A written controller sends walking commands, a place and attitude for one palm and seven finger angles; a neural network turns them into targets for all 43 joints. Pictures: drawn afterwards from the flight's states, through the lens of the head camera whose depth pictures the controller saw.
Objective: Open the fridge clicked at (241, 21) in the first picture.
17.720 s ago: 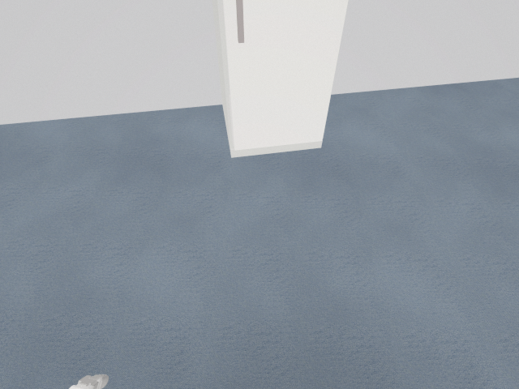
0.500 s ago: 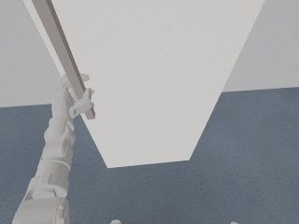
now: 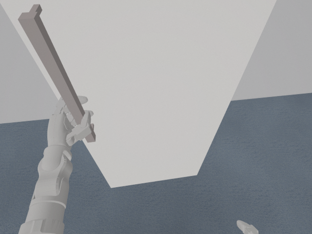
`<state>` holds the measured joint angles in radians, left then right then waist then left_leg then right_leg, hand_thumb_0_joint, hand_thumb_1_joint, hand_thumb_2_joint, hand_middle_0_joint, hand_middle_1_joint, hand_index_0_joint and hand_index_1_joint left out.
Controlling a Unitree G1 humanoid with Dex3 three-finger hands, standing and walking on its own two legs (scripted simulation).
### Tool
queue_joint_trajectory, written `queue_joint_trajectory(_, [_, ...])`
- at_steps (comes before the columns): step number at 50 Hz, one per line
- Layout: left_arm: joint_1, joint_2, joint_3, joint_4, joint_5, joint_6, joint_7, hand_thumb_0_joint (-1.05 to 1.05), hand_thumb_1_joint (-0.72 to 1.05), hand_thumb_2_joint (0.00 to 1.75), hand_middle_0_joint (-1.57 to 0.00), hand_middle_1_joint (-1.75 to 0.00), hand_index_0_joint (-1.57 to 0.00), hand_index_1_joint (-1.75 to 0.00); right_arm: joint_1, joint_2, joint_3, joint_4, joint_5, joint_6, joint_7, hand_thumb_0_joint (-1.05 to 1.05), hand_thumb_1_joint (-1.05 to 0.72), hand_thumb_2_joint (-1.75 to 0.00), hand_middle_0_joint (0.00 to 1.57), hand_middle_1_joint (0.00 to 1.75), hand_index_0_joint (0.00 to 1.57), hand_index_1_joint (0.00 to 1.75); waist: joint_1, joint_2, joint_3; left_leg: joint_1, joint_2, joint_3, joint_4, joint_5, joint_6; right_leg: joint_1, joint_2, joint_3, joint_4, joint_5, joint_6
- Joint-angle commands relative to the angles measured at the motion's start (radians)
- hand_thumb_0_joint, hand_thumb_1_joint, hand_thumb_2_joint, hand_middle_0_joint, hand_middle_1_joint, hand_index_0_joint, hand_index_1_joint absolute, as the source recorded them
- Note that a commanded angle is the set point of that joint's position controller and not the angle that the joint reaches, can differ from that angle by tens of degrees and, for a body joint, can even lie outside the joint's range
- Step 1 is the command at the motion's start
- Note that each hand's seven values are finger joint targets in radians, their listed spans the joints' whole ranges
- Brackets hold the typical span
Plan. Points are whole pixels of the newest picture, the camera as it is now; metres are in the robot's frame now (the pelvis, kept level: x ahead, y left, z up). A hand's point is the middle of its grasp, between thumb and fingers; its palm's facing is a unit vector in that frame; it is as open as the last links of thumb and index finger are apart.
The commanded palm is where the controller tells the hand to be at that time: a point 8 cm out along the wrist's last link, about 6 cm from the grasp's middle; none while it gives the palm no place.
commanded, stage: pull the door a little, standing still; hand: left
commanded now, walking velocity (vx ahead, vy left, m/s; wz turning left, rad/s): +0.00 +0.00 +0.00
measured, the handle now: (71, 91) +0.43 +0.20 +0.15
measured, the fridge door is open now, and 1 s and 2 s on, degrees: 1 20 66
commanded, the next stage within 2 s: walk backward, drawing the door open in 0.04 s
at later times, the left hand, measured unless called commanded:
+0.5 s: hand (91, 151) +0.30 +0.14 +0.09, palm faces +0.21 -0.94 -0.27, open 6.3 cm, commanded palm +0.25 +0.19 +0.09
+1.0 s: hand (104, 173) +0.25 +0.11 +0.09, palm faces +0.51 -0.80 -0.32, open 6.2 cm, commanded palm +0.19 +0.13 +0.09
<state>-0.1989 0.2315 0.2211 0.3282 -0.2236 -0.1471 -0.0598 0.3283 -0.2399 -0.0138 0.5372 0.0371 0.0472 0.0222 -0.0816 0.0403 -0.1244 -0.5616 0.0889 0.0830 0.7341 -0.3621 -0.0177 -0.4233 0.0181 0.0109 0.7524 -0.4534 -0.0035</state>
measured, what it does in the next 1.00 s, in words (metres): steps to the right: right foot, then left foot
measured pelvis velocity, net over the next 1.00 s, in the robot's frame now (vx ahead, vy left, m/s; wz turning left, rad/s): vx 0.07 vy -0.15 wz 0.25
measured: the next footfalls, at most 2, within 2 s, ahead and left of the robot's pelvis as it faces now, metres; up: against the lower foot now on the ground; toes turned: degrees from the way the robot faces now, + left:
right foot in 0.40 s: +0.05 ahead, -0.07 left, +0.00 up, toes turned -1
left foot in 0.68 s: +0.16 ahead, +0.09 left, +0.00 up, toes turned +8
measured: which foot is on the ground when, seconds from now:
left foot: down 0.00-0.46, up 0.48-0.66, down 0.68-0.88, up 0.90-1.00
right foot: down 0.00-0.26, up 0.28-0.38, down 0.40-0.68, up 0.70-0.82, down 0.84-1.00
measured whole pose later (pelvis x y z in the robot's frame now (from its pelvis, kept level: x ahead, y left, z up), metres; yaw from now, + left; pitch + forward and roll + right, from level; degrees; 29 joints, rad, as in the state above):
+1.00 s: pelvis +0.07 -0.15 +0.02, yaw +14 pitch +0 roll +4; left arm 0.34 0.19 0.15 -0.05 -0.06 -0.06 0.15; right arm 0.23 -0.22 0.00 0.64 -0.01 -0.02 -0.08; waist -0.03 0.05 -0.01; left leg -0.49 -0.05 -0.03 1.02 -0.40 -0.03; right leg -0.32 0.04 -0.09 0.52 -0.22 -0.15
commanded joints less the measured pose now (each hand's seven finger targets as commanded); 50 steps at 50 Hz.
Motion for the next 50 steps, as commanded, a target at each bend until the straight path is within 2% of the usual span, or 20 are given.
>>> queue_joint_trajectory(1, [0.292, 0.053, -0.041, -0.446, -0.023, -0.094, -0.055, 0.00, 0.90, 0.90, -0.45, -1.40, -0.45, -1.40, -0.089, -0.106, -0.041, -0.181, 0.000, -0.064, -0.001, 0.00, -0.90, -0.90, 0.20, 0.30, 0.20, 0.30, 0.141, -0.023, -0.275, 0.295, -0.067, -0.024, -0.024, 0.619, 0.042, 0.160, 0.014, -0.064, -0.052, 0.820, 0.011])
queue_joint_trajectory(7, [0.691, 0.000, -0.111, -0.858, -0.021, -0.063, -0.027, 0.00, 0.90, 0.90, -0.45, -1.40, -0.45, -1.40, -0.121, -0.080, -0.036, -0.239, -0.005, -0.093, 0.005, 0.00, -0.90, -0.90, 0.20, 0.30, 0.20, 0.30, 0.144, 0.014, -0.202, 0.334, -0.057, -0.033, -0.051, 0.710, 0.035, 0.180, 0.003, -0.096, -0.067, 0.837, 0.010])
queue_joint_trajectory(8, [0.083, 0.262, -0.003, -0.864, 0.141, -0.080, 0.060, 0.00, 0.90, 0.90, -0.45, -1.40, -0.45, -1.40, -0.109, -0.110, -0.012, -0.148, -0.013, -0.080, -0.058, 0.00, -0.90, -0.90, 0.20, 0.30, 0.20, 0.30, 0.048, -0.003, -0.141, 0.442, -0.066, -0.003, -0.100, 0.711, 0.062, 0.161, -0.022, -0.047, -0.151, 0.867, 0.037])
queue_joint_trajectory(10, [0.324, 0.084, -0.104, -0.717, 0.159, -0.038, 0.107, 0.00, 0.90, 0.90, -0.45, -1.40, -0.45, -1.40, -0.119, -0.095, -0.015, -0.128, -0.033, -0.086, -0.099, 0.00, -0.90, -0.90, 0.20, 0.30, 0.20, 0.30, 0.031, 0.087, -0.127, 0.593, -0.052, -0.045, -0.129, 0.971, 0.070, 0.104, -0.008, -0.095, -0.106, 0.831, 0.050])
queue_joint_trajectory(13, [0.443, 0.028, -0.189, -0.754, 0.176, 0.021, 0.124, 0.00, 0.90, 0.90, -0.45, -1.40, -0.45, -1.40, -0.133, -0.094, -0.014, -0.141, -0.068, -0.079, -0.079, 0.00, -0.90, -0.90, 0.20, 0.30, 0.20, 0.30, 0.031, 0.284, -0.092, 0.865, 0.042, -0.171, -0.211, 1.387, 0.100, -0.166, 0.057, -0.106, 0.006, 0.085, 0.039])
queue_joint_trajectory(15, [0.476, 0.027, -0.193, -0.774, 0.181, 0.043, 0.147, 0.00, 0.90, 0.90, -0.45, -1.40, -0.45, -1.40, -0.145, -0.079, -0.011, -0.142, -0.073, -0.069, -0.081, 0.00, -0.90, -0.90, 0.20, 0.30, 0.20, 0.30, 0.033, 0.211, -0.075, 0.884, 0.050, -0.170, -0.221, 1.346, 0.097, -0.163, 0.046, -0.104, -0.086, 0.064, 0.030])
queue_joint_trajectory(20, [0.586, 0.045, -0.174, -0.774, 0.172, 0.076, 0.155, 0.00, 0.90, 0.90, -0.45, -1.40, -0.45, -1.40, -0.183, -0.060, 0.008, -0.190, -0.050, -0.027, -0.096, 0.00, -0.90, -0.90, 0.20, 0.30, 0.20, 0.30, 0.049, -0.019, -0.119, 0.681, -0.014, -0.090, -0.158, 1.076, 0.063, 0.192, 0.002, -0.091, -0.340, 0.771, 0.054])
queue_joint_trajectory(22, [0.584, 0.062, -0.147, -0.735, 0.179, 0.057, 0.142, 0.00, 0.90, 0.90, -0.45, -1.40, -0.45, -1.40, -0.234, -0.060, 0.009, -0.216, -0.047, -0.020, -0.104, 0.00, -0.90, -0.90, 0.20, 0.30, 0.20, 0.30, 0.070, -0.278, -0.089, 0.301, -0.122, -0.006, -0.015, 0.481, 0.027, 0.474, -0.085, -0.054, -0.288, 1.519, 0.055])
queue_joint_trajectory(24, [0.598, 0.089, -0.098, -0.635, 0.176, 0.025, 0.134, 0.00, 0.90, 0.90, -0.45, -1.40, -0.45, -1.40, -0.292, -0.035, 0.017, -0.227, -0.042, -0.028, -0.123, 0.00, -0.90, -0.90, 0.20, 0.30, 0.20, 0.30, 0.130, -0.439, -0.030, -0.028, -0.187, -0.066, 0.174, -0.150, 0.036, 0.598, -0.256, 0.024, -0.238, 1.773, 0.075])
queue_joint_trajectory(27, [0.560, 0.032, -0.124, -0.653, 0.199, 0.008, 0.133, 0.00, 0.90, 0.90, -0.45, -1.40, -0.45, -1.40, -0.269, -0.013, 0.044, -0.170, -0.044, -0.044, -0.113, 0.00, -0.90, -0.90, 0.20, 0.30, 0.20, 0.30, 0.108, -0.175, -0.067, -0.009, -0.140, -0.055, 0.087, -0.044, 0.031, 0.559, -0.254, 0.013, -0.213, 1.402, -0.036])
queue_joint_trajectory(31, [0.531, 0.052, -0.125, -0.730, 0.181, -0.009, 0.160, 0.00, 0.90, 0.90, -0.45, -1.40, -0.45, -1.40, -0.269, -0.044, 0.035, -0.163, -0.035, -0.023, -0.128, 0.00, -0.90, -0.90, 0.20, 0.30, 0.20, 0.30, 0.079, -0.089, -0.097, 0.325, -0.121, 0.008, -0.269, 0.338, 0.036, 0.367, -0.137, -0.081, -0.211, 1.123, 0.052])
queue_joint_trajectory(33, [0.535, 0.055, -0.145, -0.778, 0.167, -0.016, 0.173, 0.00, 0.90, 0.90, -0.45, -1.40, -0.45, -1.40, -0.237, -0.094, 0.017, -0.167, -0.029, -0.019, -0.118, 0.00, -0.90, -0.90, 0.20, 0.30, 0.20, 0.30, 0.055, 0.069, -0.128, 0.656, 0.085, -0.197, -0.356, 1.028, 0.161, 0.077, -0.011, -0.071, 0.080, 0.497, 0.132])
queue_joint_trajectory(34, [0.561, 0.042, -0.163, -0.765, 0.188, -0.023, 0.188, 0.00, 0.90, 0.90, -0.45, -1.40, -0.45, -1.40, -0.220, -0.097, 0.004, -0.157, -0.043, -0.037, -0.099, 0.00, -0.90, -0.90, 0.20, 0.30, 0.20, 0.30, 0.063, 0.148, -0.142, 0.766, 0.211, -0.338, -0.381, 1.202, 0.231, -0.040, 0.026, -0.033, 0.259, -0.041, 0.113])
queue_joint_trajectory(35, [0.662, 0.019, -0.127, -0.693, 0.217, -0.005, 0.206, 0.00, 0.90, 0.90, -0.45, -1.40, -0.45, -1.40, -0.211, -0.085, -0.013, -0.147, -0.074, -0.056, -0.083, 0.00, -0.90, -0.90, 0.20, 0.30, 0.20, 0.30, 0.070, 0.146, -0.102, 0.700, 0.230, -0.398, -0.359, 1.241, 0.261, -0.083, 0.051, 0.015, 0.335, -0.146, 0.066])
queue_joint_trajectory(39, [0.650, 0.110, -0.051, -0.741, 0.202, 0.059, 0.212, 0.00, 0.90, 0.90, -0.45, -1.40, -0.45, -1.40, -0.253, -0.046, 0.003, -0.122, -0.067, -0.094, -0.091, 0.00, -0.90, -0.90, 0.20, 0.30, 0.20, 0.30, 0.087, 0.103, -0.004, 0.393, 0.180, -0.378, -0.355, 0.767, 0.214, 0.058, -0.028, 0.052, -0.017, -0.033, 0.035])
queue_joint_trajectory(42, [0.569, 0.113, -0.064, -0.704, 0.186, 0.055, 0.198, 0.00, 0.90, 0.90, -0.45, -1.40, -0.45, -1.40, -0.253, -0.059, 0.004, -0.129, -0.043, -0.111, -0.115, 0.00, -0.90, -0.90, 0.20, 0.30, 0.20, 0.30, 0.084, 0.021, 0.030, 0.210, 0.037, -0.202, -0.293, 0.282, 0.104, 0.222, -0.023, 0.004, -0.370, 0.293, 0.051])
queue_joint_trajectory(44, [0.503, 0.170, -0.018, -0.705, 0.191, 0.044, 0.197, 0.00, 0.90, 0.90, -0.45, -1.40, -0.45, -1.40, -0.252, -0.057, -0.019, -0.131, -0.033, -0.120, -0.116, 0.00, -0.90, -0.90, 0.20, 0.30, 0.20, 0.30, 0.078, -0.269, 0.022, 0.167, -0.161, -0.029, 0.062, -0.058, 0.002, 0.084, -0.225, 0.214, -0.553, 0.280, -0.003])
queue_joint_trajectory(45, [0.507, 0.151, -0.026, -0.649, 0.196, 0.040, 0.198, 0.00, 0.90, 0.90, -0.45, -1.40, -0.45, -1.40, -0.264, -0.072, -0.035, -0.106, -0.034, -0.132, -0.118, 0.00, -0.90, -0.90, 0.20, 0.30, 0.20, 0.30, 0.104, -0.263, 0.044, 0.151, -0.172, -0.093, 0.314, -0.122, 0.004, 0.006, -0.320, 0.321, -0.585, 0.290, -0.002])
queue_joint_trajectory(47, [0.516, 0.119, -0.049, -0.597, 0.203, 0.021, 0.195, 0.00, 0.90, 0.90, -0.45, -1.40, -0.45, -1.40, -0.232, -0.039, -0.012, -0.068, -0.056, -0.139, -0.109, 0.00, -0.90, -0.90, 0.20, 0.30, 0.20, 0.30, 0.076, -0.082, 0.012, 0.069, -0.141, -0.141, 0.438, -0.075, -0.007, 0.097, -0.309, 0.213, -0.514, 0.415, -0.005])
queue_joint_trajectory(50, [0.522, 0.117, -0.030, -0.572, 0.204, -0.019, 0.210, 0.00, 0.90, 0.90, -0.45, -1.40, -0.45, -1.40, -0.223, -0.043, -0.007, -0.049, -0.050, -0.146, -0.117, 0.00, -0.90, -0.90, 0.20, 0.30, 0.20, 0.30, 0.074, -0.079, -0.047, 0.075, -0.131, -0.092, 0.370, -0.080, -0.011, 0.246, -0.267, 0.042, -0.444, 0.606, 0.021])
